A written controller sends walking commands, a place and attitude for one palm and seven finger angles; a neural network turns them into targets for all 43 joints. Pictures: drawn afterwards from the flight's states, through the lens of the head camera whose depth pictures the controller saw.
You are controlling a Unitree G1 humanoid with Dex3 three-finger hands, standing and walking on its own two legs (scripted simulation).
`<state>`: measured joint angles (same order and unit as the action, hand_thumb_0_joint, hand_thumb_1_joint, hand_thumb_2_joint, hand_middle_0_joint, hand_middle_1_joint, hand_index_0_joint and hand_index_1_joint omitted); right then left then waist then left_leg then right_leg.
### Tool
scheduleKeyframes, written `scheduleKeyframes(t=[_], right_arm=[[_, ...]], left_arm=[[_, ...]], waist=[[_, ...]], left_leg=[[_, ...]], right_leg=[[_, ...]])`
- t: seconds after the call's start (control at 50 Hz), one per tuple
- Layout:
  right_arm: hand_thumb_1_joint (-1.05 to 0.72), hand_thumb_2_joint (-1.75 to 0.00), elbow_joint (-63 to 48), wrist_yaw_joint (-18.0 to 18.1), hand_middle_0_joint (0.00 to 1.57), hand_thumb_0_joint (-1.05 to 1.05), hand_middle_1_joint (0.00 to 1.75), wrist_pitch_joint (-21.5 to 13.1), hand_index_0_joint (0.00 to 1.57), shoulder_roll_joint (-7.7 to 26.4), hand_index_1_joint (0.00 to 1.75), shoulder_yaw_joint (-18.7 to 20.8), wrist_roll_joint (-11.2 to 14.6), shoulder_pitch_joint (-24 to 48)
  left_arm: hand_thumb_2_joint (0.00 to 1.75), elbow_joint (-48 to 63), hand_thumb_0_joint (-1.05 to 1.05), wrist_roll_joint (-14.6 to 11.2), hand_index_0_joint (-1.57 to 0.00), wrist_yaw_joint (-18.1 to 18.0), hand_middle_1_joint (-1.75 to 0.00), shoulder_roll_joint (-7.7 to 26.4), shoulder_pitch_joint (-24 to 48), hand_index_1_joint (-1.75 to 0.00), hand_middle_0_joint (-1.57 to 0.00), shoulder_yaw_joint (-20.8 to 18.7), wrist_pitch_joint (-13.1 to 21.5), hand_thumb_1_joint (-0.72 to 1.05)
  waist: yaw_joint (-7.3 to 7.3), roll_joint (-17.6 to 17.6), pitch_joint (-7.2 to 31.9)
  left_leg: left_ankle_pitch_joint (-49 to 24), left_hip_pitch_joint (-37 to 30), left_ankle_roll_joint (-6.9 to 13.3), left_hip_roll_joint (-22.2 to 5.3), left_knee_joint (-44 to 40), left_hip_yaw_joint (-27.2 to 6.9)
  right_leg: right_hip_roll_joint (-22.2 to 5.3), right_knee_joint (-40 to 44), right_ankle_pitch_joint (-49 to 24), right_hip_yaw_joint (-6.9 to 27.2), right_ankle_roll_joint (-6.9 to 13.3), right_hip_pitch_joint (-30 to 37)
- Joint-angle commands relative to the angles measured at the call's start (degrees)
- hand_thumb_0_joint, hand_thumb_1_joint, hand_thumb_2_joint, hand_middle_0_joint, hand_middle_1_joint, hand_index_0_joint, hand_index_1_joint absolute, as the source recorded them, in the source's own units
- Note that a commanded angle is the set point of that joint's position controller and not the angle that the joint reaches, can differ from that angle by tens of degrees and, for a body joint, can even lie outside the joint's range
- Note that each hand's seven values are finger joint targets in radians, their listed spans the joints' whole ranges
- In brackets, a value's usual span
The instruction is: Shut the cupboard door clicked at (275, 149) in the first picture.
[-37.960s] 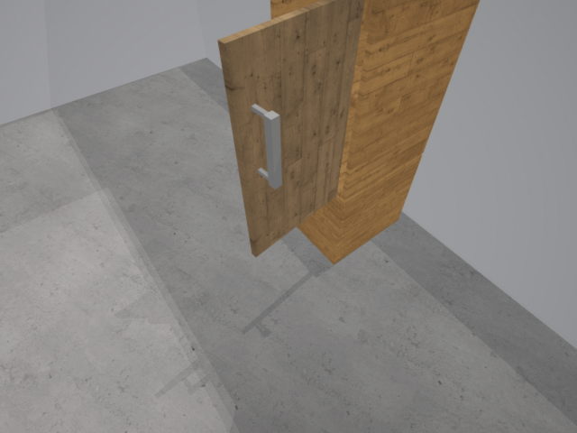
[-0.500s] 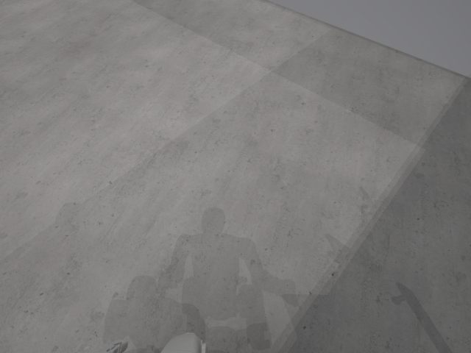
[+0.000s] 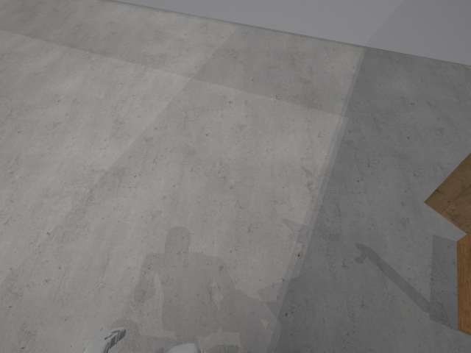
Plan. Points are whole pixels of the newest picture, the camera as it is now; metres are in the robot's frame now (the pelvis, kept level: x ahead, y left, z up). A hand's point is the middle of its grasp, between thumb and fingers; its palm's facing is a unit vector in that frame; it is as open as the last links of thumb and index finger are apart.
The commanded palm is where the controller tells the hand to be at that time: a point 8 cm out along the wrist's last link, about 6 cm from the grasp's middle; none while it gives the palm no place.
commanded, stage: turn to face it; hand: left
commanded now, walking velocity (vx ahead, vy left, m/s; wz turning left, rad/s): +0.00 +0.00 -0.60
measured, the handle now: out of the picture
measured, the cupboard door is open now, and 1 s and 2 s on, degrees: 60 60 60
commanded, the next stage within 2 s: take the last steps up to it in 1.40 s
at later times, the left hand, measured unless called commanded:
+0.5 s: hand (145, 329) +0.18 +0.20 -0.15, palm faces -0.27 -0.94 -0.19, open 7.4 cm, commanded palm none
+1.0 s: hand (181, 311) +0.22 +0.13 -0.16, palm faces -0.52 -0.82 -0.22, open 7.4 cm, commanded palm none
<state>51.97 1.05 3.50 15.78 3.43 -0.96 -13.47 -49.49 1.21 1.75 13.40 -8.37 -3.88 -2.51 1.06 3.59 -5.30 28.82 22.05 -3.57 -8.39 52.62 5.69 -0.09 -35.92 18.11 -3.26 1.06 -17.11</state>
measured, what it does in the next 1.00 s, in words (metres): steps on the spot, turning right: left foot, then right foot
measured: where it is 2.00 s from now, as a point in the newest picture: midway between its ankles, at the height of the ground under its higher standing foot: outside the picture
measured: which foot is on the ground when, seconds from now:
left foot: up 0.00-0.24, down 0.26-0.64, up 0.66-0.98, down 1.00-1.00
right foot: down 0.00-0.26, up 0.28-0.62, down 0.64-1.00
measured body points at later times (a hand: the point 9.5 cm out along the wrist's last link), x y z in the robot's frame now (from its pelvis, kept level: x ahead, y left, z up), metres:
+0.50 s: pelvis +0.02 +0.02 +0.02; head +0.08 +0.03 +0.47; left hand +0.19 +0.25 -0.13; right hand +0.01 -0.24 -0.11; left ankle +0.05 +0.13 -0.72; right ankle -0.03 -0.10 -0.66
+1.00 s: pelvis +0.05 +0.00 +0.01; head +0.09 -0.02 +0.46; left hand +0.24 +0.17 -0.14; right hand -0.02 -0.28 -0.12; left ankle +0.13 +0.10 -0.72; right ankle -0.03 -0.10 -0.72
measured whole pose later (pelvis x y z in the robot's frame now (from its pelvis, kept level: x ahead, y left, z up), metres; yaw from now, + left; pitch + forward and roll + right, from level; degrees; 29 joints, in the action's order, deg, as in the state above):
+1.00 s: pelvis +0.05 +0.00 +0.01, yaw -35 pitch +2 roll +0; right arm 49.3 1.0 1.2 14.1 2.2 -0.4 -9.7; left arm -52.0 1.0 0.8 13.1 -12.2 -3.7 -3.4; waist -0.5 -0.8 -3.4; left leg 16.5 18.8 -4.0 -2.5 32.9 2.1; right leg 2.9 -32.0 16.9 6.7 -0.1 -16.8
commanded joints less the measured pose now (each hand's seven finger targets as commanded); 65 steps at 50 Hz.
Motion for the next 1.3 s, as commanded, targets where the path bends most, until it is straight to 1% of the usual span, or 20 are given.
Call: scheduleKeyframes(t=[0.0,0.14,0.2,0.24,0.26,0.32,0.52,0.56,0.58,0.62,0.64,0.74,0.86,0.94,0.98,1.0,1.04,1.14,1.24,1.28], right_arm=[[-0.90,-0.90,-6.19,0.15,0.20,0.00,0.30,-2.03,0.20,5.17,0.30,1.16,-0.04,3.93],[-0.90,-0.90,-5.81,0.02,0.20,0.00,0.30,-2.56,0.20,2.49,0.30,0.43,0.49,1.76],[-0.90,-0.90,-4.19,0.61,0.20,0.00,0.30,-3.42,0.20,3.74,0.30,0.43,0.62,-3.89],[-0.90,-0.90,-4.82,0.98,0.20,0.00,0.30,-4.15,0.20,12.73,0.30,1.81,-0.73,-6.20],[-0.90,-0.90,-5.14,1.26,0.20,0.00,0.30,-4.10,0.20,12.96,0.30,1.82,-0.97,-6.33],[-0.90,-0.90,-6.37,1.55,0.20,0.00,0.30,-4.41,0.20,8.80,0.30,0.68,-0.98,-0.06],[-0.90,-0.90,-3.45,0.73,0.20,0.00,0.30,-3.48,0.20,9.38,0.30,1.99,-0.89,-3.36],[-0.90,-0.90,-3.36,0.53,0.20,0.00,0.30,-3.28,0.20,9.85,0.30,2.26,-0.63,-1.89],[-0.90,-0.90,-3.61,0.31,0.20,0.00,0.30,-3.17,0.20,9.67,0.30,2.38,-0.25,-1.29],[-0.90,-0.90,-7.78,-0.26,0.20,0.00,0.30,-2.66,0.20,3.13,0.30,0.71,0.11,2.64],[-0.90,-0.90,-7.60,0.56,0.20,0.00,0.30,-1.71,0.20,4.56,0.30,0.61,0.16,4.25],[-0.90,-0.90,-4.46,-0.10,0.20,0.00,0.30,-1.81,0.20,3.83,0.30,0.71,-0.04,1.72],[-0.90,-0.90,-5.90,0.04,0.20,0.00,0.30,-2.36,0.20,3.07,0.30,0.47,0.42,3.62],[-0.90,-0.90,-4.11,0.64,0.20,0.00,0.30,-3.32,0.20,3.76,0.30,0.46,0.73,-2.70],[-0.90,-0.90,-4.44,1.02,0.20,0.00,0.30,-4.06,0.20,12.54,0.30,1.73,-0.57,-5.01],[-0.90,-0.90,-5.41,1.16,0.20,0.00,0.30,-3.72,0.20,13.38,0.30,1.76,-0.85,-5.66],[-0.90,-0.90,-5.62,1.35,0.20,0.00,0.30,-4.16,0.20,10.49,0.30,0.98,-1.17,-2.20],[-0.90,-0.90,-4.60,1.37,0.20,0.00,0.30,-3.70,0.20,8.73,0.30,0.79,-1.12,-1.60],[-0.90,-0.90,-2.91,0.79,0.20,0.00,0.30,-3.00,0.20,9.66,0.30,1.56,-0.72,-1.79],[-0.90,-0.90,-3.23,0.32,0.20,0.00,0.30,-2.72,0.20,7.48,0.30,1.67,0.11,-0.63]], left_arm=[[0.90,3.66,0.00,0.07,-0.20,-2.15,-0.30,11.21,-1.01,-0.30,-0.20,-2.70,0.99,0.90],[0.90,3.36,0.00,0.53,-0.20,-1.91,-0.30,12.49,-1.96,-0.30,-0.20,-3.02,0.90,0.90],[0.90,3.72,0.00,-0.21,-0.20,-1.76,-0.30,11.11,0.43,-0.30,-0.20,-2.80,0.34,0.90],[0.90,5.55,0.00,-0.93,-0.20,-0.99,-0.30,5.03,-1.88,-0.30,-0.20,-1.62,-0.08,0.90],[0.90,6.11,0.00,-0.24,-0.20,-0.78,-0.30,6.79,-0.15,-0.30,-0.20,-1.76,-0.02,0.90],[0.90,4.12,0.00,-0.08,-0.20,0.22,-0.30,6.17,-0.08,-0.30,-0.20,-2.19,-0.22,0.90],[0.90,4.68,0.00,-0.10,-0.20,0.62,-0.30,3.77,2.90,-0.30,-0.20,-1.22,-0.55,0.90],[0.90,3.89,0.00,-0.11,-0.20,0.47,-0.30,4.42,-0.18,-0.30,-0.20,-1.44,-0.14,0.90],[0.90,2.74,0.00,0.04,-0.20,0.28,-0.30,6.17,-3.53,-0.30,-0.20,-1.83,0.25,0.90],[0.90,0.86,0.00,0.25,-0.20,-1.20,-0.30,16.18,-9.98,-0.30,-0.20,-3.56,1.42,0.90],[0.90,0.68,0.00,-0.39,-0.20,-1.98,-0.30,16.16,-10.78,-0.30,-0.20,-3.60,1.29,0.90],[0.90,3.47,0.00,0.00,-0.20,-2.29,-0.30,10.93,-0.20,-0.30,-0.20,-2.24,1.46,0.90],[0.90,2.18,0.00,0.30,-0.20,-2.04,-0.30,12.30,-3.20,-0.30,-0.20,-2.90,1.31,0.90],[0.90,2.52,0.00,-0.27,-0.20,-2.01,-0.30,11.31,0.04,-0.30,-0.20,-2.80,0.68,0.90],[0.90,3.97,0.00,-1.07,-0.20,-1.21,-0.30,5.45,-2.80,-0.30,-0.20,-1.65,0.20,0.90],[0.90,5.08,0.00,-0.50,-0.20,-0.94,-0.30,6.46,-1.82,-0.30,-0.20,-1.66,0.53,0.90],[0.90,3.75,0.00,0.10,-0.20,-0.59,-0.30,7.13,-0.41,-0.30,-0.20,-2.29,0.15,0.90],[0.90,3.05,0.00,-0.27,-0.20,0.32,-0.30,3.89,0.24,-0.30,-0.20,-1.11,-0.64,0.90],[0.90,2.09,0.00,-0.27,-0.20,0.00,-0.30,3.76,-1.81,-0.30,-0.20,-0.72,0.09,0.90],[0.90,0.18,0.00,0.24,-0.20,-0.54,-0.30,7.95,-7.26,-0.30,-0.20,-1.59,0.88,0.90]], waist=[[-1.71,-16.91,5.35],[-1.46,-12.53,8.30],[1.66,-11.40,8.94],[1.60,13.85,10.04],[2.27,10.33,8.96],[-0.71,6.02,6.91],[1.33,9.88,7.23],[-0.80,7.62,7.80],[-2.50,3.97,9.07],[-6.03,-20.63,8.09],[-6.26,-17.22,8.07],[-0.61,-12.60,8.00],[-2.08,-12.64,8.49],[1.45,-11.11,9.44],[1.37,12.29,10.64],[1.98,9.35,9.42],[0.34,8.52,6.72],[0.21,8.13,7.98],[-0.61,8.63,8.15],[-3.15,-0.78,9.15]], left_leg=[[-3.43,13.55,-0.72,1.58,13.28,-6.34],[-5.02,2.02,-0.89,5.93,-9.01,-2.99],[-16.11,-11.43,-0.18,6.21,-26.18,-3.06],[-21.04,-19.60,8.92,-15.47,-37.12,-25.44],[-24.26,-16.06,13.25,-20.18,-37.09,-27.62],[-38.70,-14.45,11.95,-13.67,-33.12,-14.06],[-40.51,-16.24,10.15,-12.85,-28.36,-1.69],[-36.38,-13.19,7.54,-12.04,-24.10,0.46],[-31.73,-8.88,4.99,-10.07,-18.45,2.31],[8.20,12.92,-1.20,3.11,5.15,4.75],[6.87,14.09,-0.74,2.36,11.96,-3.42],[-5.70,9.00,-1.75,2.31,9.17,-4.32],[-4.79,5.26,-1.58,5.31,-5.82,-3.69],[-16.96,-10.77,-0.59,6.39,-26.32,-3.44],[-24.57,-21.01,8.22,-14.15,-35.64,-23.76],[-26.02,-15.73,13.46,-20.15,-36.01,-26.64],[-33.73,-12.78,13.53,-16.19,-35.08,-21.53],[-43.98,-16.21,11.07,-9.81,-30.25,-6.40],[-38.64,-12.54,9.26,-9.89,-26.20,-4.37],[-22.91,-3.03,3.83,-5.17,-16.63,-0.15]], right_leg=[[-14.91,17.98,-15.89,20.14,10.01,8.31],[-12.05,13.74,-21.43,21.06,9.51,6.53],[-8.43,8.75,-17.08,20.62,4.76,-1.21],[4.14,-11.04,12.34,7.27,-1.65,-15.20],[2.13,-22.62,17.45,6.17,-2.12,-15.34],[-1.27,-30.65,11.19,4.72,-3.57,-15.75],[-0.39,-8.11,7.30,-2.16,-2.85,-4.60],[0.40,2.75,-0.90,-2.93,-1.81,2.80],[-0.40,10.11,-7.43,-1.61,-0.76,10.12],[-22.32,16.97,-35.29,26.18,9.10,19.12],[-22.51,17.43,-33.89,26.68,11.96,15.48],[-12.61,15.64,-24.91,15.63,9.26,8.86],[-12.25,14.17,-25.21,21.64,10.34,9.83],[-8.35,8.27,-21.75,21.89,5.26,1.18],[4.41,-9.23,8.90,9.15,-1.16,-13.44],[2.73,-20.40,17.87,5.87,-1.78,-13.02],[0.09,-30.74,14.38,6.45,-2.70,-14.76],[-0.41,-17.34,9.60,0.89,-3.45,-8.68],[1.11,0.79,0.84,-1.99,-1.98,2.61],[-4.44,14.44,-11.75,5.05,0.30,15.20]])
